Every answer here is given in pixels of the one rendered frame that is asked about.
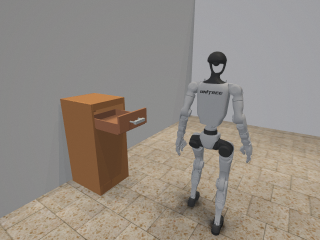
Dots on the robot left thigh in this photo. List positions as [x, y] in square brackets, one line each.
[198, 151]

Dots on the right robot upper arm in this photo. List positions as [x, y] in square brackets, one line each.
[237, 102]

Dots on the left robot upper arm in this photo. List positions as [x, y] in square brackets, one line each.
[189, 98]

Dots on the left robot forearm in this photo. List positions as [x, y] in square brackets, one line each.
[182, 126]

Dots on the right robot hand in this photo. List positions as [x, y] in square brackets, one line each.
[248, 150]

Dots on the drawer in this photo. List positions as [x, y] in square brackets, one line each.
[117, 121]

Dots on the cabinet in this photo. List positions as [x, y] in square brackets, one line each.
[98, 159]

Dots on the handle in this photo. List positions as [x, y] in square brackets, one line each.
[140, 120]

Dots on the robot left shin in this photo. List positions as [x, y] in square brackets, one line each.
[195, 179]

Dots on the left robot hand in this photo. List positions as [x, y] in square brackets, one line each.
[180, 144]

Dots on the right robot forearm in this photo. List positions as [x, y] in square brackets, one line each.
[243, 132]

